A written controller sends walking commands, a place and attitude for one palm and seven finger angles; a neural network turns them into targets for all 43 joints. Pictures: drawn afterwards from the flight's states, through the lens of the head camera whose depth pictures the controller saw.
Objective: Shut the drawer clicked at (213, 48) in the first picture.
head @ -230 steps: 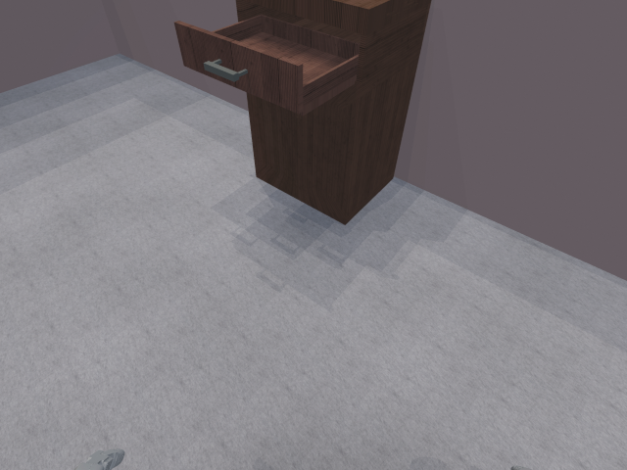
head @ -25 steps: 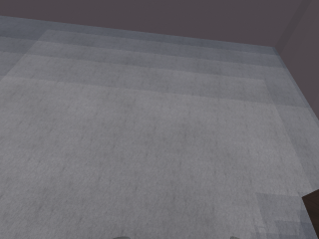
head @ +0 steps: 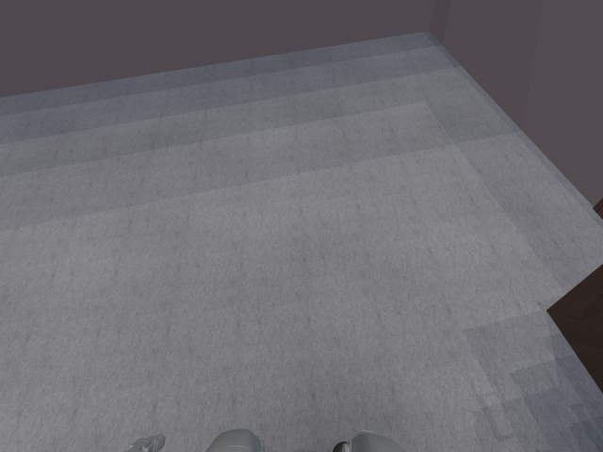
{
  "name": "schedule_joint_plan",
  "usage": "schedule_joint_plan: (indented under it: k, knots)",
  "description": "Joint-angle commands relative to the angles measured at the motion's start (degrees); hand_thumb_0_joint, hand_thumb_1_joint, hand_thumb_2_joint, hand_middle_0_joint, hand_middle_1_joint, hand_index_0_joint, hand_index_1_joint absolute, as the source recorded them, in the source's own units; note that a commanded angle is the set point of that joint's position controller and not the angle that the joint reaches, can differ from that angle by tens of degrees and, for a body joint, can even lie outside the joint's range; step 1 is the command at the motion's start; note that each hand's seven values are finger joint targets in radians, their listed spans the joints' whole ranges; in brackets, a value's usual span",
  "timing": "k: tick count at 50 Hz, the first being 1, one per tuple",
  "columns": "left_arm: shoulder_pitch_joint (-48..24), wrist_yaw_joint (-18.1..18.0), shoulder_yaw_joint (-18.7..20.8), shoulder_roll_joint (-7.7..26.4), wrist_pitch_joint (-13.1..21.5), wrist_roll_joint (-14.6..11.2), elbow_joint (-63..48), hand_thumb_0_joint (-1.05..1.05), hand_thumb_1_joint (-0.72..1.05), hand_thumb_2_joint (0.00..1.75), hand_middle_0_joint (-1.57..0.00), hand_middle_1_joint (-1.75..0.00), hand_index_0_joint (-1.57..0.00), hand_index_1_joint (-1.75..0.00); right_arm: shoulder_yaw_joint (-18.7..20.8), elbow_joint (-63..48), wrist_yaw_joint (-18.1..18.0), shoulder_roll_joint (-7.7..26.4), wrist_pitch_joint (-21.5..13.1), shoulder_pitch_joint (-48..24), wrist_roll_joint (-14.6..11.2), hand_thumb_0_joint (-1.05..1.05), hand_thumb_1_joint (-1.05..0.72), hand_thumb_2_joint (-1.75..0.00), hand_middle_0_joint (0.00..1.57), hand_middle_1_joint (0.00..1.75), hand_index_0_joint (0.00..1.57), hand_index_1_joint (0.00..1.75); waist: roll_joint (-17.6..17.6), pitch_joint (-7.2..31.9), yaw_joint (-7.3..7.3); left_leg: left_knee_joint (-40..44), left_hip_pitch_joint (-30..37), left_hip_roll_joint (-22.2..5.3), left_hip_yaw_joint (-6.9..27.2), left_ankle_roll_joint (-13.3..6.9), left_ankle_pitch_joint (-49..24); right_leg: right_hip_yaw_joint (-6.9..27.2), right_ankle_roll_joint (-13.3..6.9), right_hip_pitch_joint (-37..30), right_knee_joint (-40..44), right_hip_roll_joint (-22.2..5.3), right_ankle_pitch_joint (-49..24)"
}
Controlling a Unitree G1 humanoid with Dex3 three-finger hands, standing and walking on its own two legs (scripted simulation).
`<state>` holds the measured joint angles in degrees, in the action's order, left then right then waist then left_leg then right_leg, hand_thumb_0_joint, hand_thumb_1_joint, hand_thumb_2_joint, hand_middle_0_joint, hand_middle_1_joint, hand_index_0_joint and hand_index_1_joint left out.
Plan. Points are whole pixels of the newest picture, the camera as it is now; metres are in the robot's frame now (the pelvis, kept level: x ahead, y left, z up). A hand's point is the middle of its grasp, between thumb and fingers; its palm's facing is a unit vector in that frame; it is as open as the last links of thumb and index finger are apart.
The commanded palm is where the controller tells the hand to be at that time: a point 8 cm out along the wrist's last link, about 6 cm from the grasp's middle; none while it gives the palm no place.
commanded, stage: turn to face it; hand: left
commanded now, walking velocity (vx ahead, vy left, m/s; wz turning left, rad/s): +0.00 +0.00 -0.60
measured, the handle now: out of the picture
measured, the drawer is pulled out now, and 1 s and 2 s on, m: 0.30 0.30 0.30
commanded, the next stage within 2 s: none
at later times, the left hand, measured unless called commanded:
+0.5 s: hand out of the picture +0.13 +0.25 -0.16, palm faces -0.19 -0.96 -0.22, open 7.4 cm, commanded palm none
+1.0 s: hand (235, 398) +0.21 +0.12 -0.13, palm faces -0.55 -0.79 -0.28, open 7.4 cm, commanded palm none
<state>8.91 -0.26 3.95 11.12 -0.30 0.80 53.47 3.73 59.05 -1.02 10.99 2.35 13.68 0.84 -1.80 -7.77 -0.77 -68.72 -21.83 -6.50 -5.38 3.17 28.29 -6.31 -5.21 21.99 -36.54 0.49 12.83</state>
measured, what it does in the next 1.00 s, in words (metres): steps on the spot, turning right: left foot, then right foot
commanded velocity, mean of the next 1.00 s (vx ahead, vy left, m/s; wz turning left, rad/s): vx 0.00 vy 0.00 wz -0.60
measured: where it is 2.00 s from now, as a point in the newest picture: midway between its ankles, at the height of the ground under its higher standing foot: outside the picture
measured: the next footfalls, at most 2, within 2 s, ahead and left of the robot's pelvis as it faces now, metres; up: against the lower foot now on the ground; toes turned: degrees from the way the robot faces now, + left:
left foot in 0.42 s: +0.07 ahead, +0.16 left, +0.00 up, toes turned -14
right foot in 0.82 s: -0.02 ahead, -0.09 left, +0.00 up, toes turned -36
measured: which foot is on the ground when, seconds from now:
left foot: up 0.00-0.40, down 0.42-0.82, up 0.84-1.00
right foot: down 0.00-0.42, up 0.44-0.80, down 0.82-1.00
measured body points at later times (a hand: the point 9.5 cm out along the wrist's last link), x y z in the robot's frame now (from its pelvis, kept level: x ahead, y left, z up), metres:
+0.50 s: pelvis +0.01 +0.05 +0.02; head +0.05 +0.07 +0.46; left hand +0.14 +0.30 -0.14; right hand +0.05 -0.21 -0.11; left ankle +0.03 +0.17 -0.72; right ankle +0.04 -0.06 -0.68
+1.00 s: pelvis +0.00 +0.02 +0.01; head +0.02 -0.02 +0.46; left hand +0.24 +0.17 -0.11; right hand -0.12 -0.24 -0.14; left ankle +0.07 +0.17 -0.64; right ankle -0.05 -0.07 -0.72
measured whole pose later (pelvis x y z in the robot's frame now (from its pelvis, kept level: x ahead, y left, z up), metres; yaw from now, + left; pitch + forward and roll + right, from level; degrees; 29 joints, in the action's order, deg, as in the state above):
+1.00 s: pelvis +0.00 +0.02 +0.01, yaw -35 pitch +0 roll +1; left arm 8.1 0.0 3.2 12.4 -1.8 0.9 50.4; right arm 4.4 53.6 -0.9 15.7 4.1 11.4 1.0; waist -1.8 -5.8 -1.4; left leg -64.2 -27.4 -7.3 -2.1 5.4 24.7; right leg -0.6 -1.9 15.0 -30.8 0.5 15.3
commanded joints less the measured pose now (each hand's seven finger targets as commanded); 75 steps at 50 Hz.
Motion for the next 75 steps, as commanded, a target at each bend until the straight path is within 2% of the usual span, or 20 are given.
schedule_joint_plan:
  k: [1,14,18,19,21,23,26,35,39,40,41,42,43,48,57,61,63,64,68,75]
  knots:
    - [0.4,-1.0,2.1,9.9,0.4,-0.1,-4.1,0.0,0.9,0.9,-0.2,-0.3,-0.2,-0.3,0.9,-5.0,-0.1,4.7,-0.6,1.8,0.4,0.0,-0.9,-0.9,0.2,0.3,0.2,0.3,5.9,10.8,-0.33,-0.7,-4.9,-1.4,4.6,1.2,-7.7,18.6,-3.6,-4.9,21.3,-14.5,-7.6]
    - [4.3,0.1,3.3,12.1,-0.7,0.7,-4.0,0.0,0.9,0.9,-0.2,-0.3,-0.2,-0.3,0.7,-10.5,-0.6,6.3,-1.1,-5.7,-0.3,0.0,-0.9,-0.9,0.2,0.3,0.2,0.3,9.8,11.3,3.29,23.2,-1.6,4.2,5.5,1.0,-2.8,29.8,-5.0,-9.2,20.2,-11.9,-5.9]
    - [1.4,0.1,3.4,12.3,-1.5,0.4,-5.1,0.0,0.9,0.9,-0.2,-0.3,-0.2,-0.3,0.8,-9.4,-1.2,6.3,-1.9,0.2,-0.9,0.0,-0.9,-0.9,0.2,0.3,0.2,0.3,10.5,13.5,0.75,39.8,10.5,6.8,4.8,-0.9,-8.0,30.8,-1.8,-5.4,17.1,-8.8,-8.8]
    - [0.1,0.3,3.1,11.6,-1.7,0.0,-5.8,0.0,0.9,0.9,-0.2,-0.3,-0.2,-0.3,1.0,-8.9,-1.5,7.5,-2.3,3.2,-0.9,0.0,-0.9,-0.9,0.2,0.3,0.2,0.3,9.2,14.3,-1.03,46.4,18.3,5.0,5.0,-1.8,-12.1,28.1,0.9,-0.6,14.4,-6.3,-5.4]
    - [-0.1,1.2,2.3,6.9,-1.7,-0.6,-7.9,0.0,0.9,0.9,-0.2,-0.3,-0.2,-0.3,2.4,-11.4,-1.7,15.6,-2.5,0.4,0.1,0.0,-0.9,-0.9,0.2,0.3,0.2,0.3,-16.1,10.4,-0.93,58.4,21.7,-18.6,27.8,-9.0,-10.5,12.1,7.1,17.2,-9.6,5.0,16.9]
    - [1.7,1.6,3.7,10.5,-2.2,0.9,-6.4,0.0,0.9,0.9,-0.2,-0.3,-0.2,-0.3,0.8,-13.5,-1.6,11.4,-2.5,-6.7,0.3,0.0,-0.9,-0.9,0.2,0.3,0.2,0.3,-5.5,7.1,2.18,56.3,10.2,-17.6,19.4,-12.1,-20.6,11.8,9.0,12.5,-26.7,0.2,12.1]
    - [4.2,2.3,3.4,8.7,-3.1,0.6,-4.8,0.0,0.9,0.9,-0.2,-0.3,-0.2,-0.3,0.3,-14.4,-1.7,9.5,-2.8,-9.8,0.4,0.0,-0.9,-0.9,0.2,0.3,0.2,0.3,-7.0,6.0,3.82,51.8,9.7,-10.2,6.8,-9.7,-31.5,8.9,9.9,11.7,-34.1,-0.5,8.9]
    - [-4.7,2.5,1.3,5.9,-2.5,0.2,-7.4,0.0,0.9,0.9,-0.2,-0.3,-0.2,-0.3,2.5,-9.3,-0.6,12.8,-2.4,2.8,0.5,0.0,-0.9,-0.9,0.2,0.3,0.2,0.3,-11.3,6.9,-2.72,44.6,20.2,-12.6,1.1,-9.9,-47.8,0.6,9.2,5.2,-10.1,-1.9,12.4]
    - [-0.3,2.3,1.6,7.1,-1.4,0.1,-6.2,0.0,0.9,0.9,-0.2,-0.3,-0.2,-0.3,3.1,-9.5,-0.2,13.9,-2.3,1.0,0.3,0.0,-0.9,-0.9,0.2,0.3,0.2,0.3,-9.8,9.8,0.19,36.6,17.1,-12.6,-2.5,-6.2,-45.7,-0.6,7.1,-6.4,4.9,-0.8,4.0]
    - [4.6,2.0,2.1,9.8,-0.5,0.3,-4.8,0.0,0.9,0.9,-0.2,-0.3,-0.2,-0.3,3.0,-9.9,0.1,13.3,-2.2,1.0,-0.2,0.0,-0.9,-0.9,0.2,0.3,0.2,0.3,-4.7,13.1,2.94,27.1,12.1,-10.9,-4.8,-3.2,-40.8,2.2,5.9,-16.9,13.1,-3.1,-5.9]
    - [9.8,1.0,3.5,17.3,0.3,0.8,-3.4,0.0,0.9,0.9,-0.2,-0.3,-0.2,-0.3,1.7,-12.0,0.5,8.5,-2.0,0.1,-0.5,0.0,-0.9,-0.9,0.2,0.3,0.2,0.3,15.4,15.3,5.39,13.5,-6.1,-4.1,-7.3,0.7,-9.6,21.6,0.5,-30.1,15.8,-17.7,-27.1]
    - [13.0,0.1,4.3,20.4,-0.1,-0.2,-2.5,0.0,0.9,0.9,-0.2,-0.3,-0.2,-0.3,0.7,-14.7,-0.1,7.1,-1.5,-4.9,-0.3,0.0,-0.9,-0.9,0.2,0.3,0.2,0.3,19.0,15.9,7.0,3.0,-12.8,0.5,-0.8,1.8,10.6,30.2,-5.9,-28.3,13.2,-25.5,-49.1]
    - [12.2,-0.5,3.9,18.8,-0.2,-0.4,-2.6,0.0,0.9,0.9,-0.2,-0.3,-0.2,-0.3,0.7,-14.5,-0.7,7.6,-1.3,-4.7,-0.5,0.0,-0.9,-0.9,0.2,0.3,0.2,0.3,13.5,15.8,5.9,0.3,-13.4,-1.3,5.3,1.1,8.2,25.5,-8.2,-26.7,12.5,-24.5,-45.2]
    - [0.3,-0.4,2.2,13.1,-0.4,-0.1,-6.3,0.0,0.9,0.9,-0.2,-0.3,-0.2,-0.3,1.3,-10.6,0.0,8.1,-0.2,-3.5,0.0,0.0,-0.9,-0.9,0.2,0.3,0.2,0.3,8.4,9.4,0.76,3.4,-8.3,-0.9,4.3,2.8,-5.7,17.6,-3.8,-12.1,15.5,-13.6,-27.2]
    - [1.4,-0.2,2.9,14.8,-1.0,0.6,-6.5,0.0,0.9,0.9,-0.2,-0.3,-0.2,-0.3,0.9,-12.5,-0.2,7.3,-1.3,-5.4,-0.5,0.0,-0.9,-0.9,0.2,0.3,0.2,0.3,11.1,10.1,2.14,22.6,-1.5,3.4,3.0,2.3,-3.6,26.0,-5.5,-10.5,14.2,-12.5,-20.5]
    - [-2.1,-0.2,2.9,13.6,-1.7,-0.1,-7.2,0.0,0.9,0.9,-0.2,-0.3,-0.2,-0.3,1.0,-10.7,-0.9,8.0,-2.2,2.0,-0.9,0.0,-0.9,-0.9,0.2,0.3,0.2,0.3,10.6,12.2,-1.78,42.6,13.0,4.2,2.6,1.0,-13.9,26.7,-0.7,-4.3,7.7,-8.6,-18.2]
    - [-0.8,0.7,1.8,7.3,-2.2,-0.8,-9.4,0.0,0.9,0.9,-0.2,-0.3,-0.2,-0.3,2.5,-11.5,-1.0,17.0,-2.8,2.8,0.1,0.0,-0.9,-0.9,0.2,0.3,0.2,0.3,-16.6,11.3,-1.7,55.5,20.7,-18.9,26.1,-7.0,-18.7,12.4,6.8,12.8,-13.1,4.5,18.3]
    - [-1.6,0.7,2.2,9.3,-2.3,0.1,-9.2,0.0,0.9,0.9,-0.2,-0.3,-0.2,-0.3,2.2,-12.4,-0.8,17.3,-2.4,1.5,0.3,0.0,-0.9,-0.9,0.2,0.3,0.2,0.3,-12.3,9.0,-1.83,55.2,13.4,-22.9,27.1,-11.2,-18.1,11.8,7.4,11.4,-24.3,1.2,21.1]
    - [2.1,2.1,3.3,9.4,-3.1,0.7,-5.9,0.0,0.9,0.9,-0.2,-0.3,-0.2,-0.3,0.5,-14.5,-1.1,10.5,-2.8,-6.7,0.5,0.0,-0.9,-0.9,0.2,0.3,0.2,0.3,-7.9,5.3,2.07,54.4,7.6,-11.6,8.8,-8.3,-17.4,9.4,8.8,10.0,-35.1,-1.3,9.6]
    - [-2.3,2.2,1.9,6.5,-3.2,0.2,-6.8,0.0,0.9,0.9,-0.2,-0.3,-0.2,-0.3,1.7,-10.6,-0.9,11.0,-2.8,2.0,0.3,0.0,-0.9,-0.9,0.2,0.3,0.2,0.3,-8.7,8.0,-1.76,49.7,19.8,-13.9,2.3,-10.6,-34.4,3.7,9.9,9.5,-20.5,-3.8,13.1]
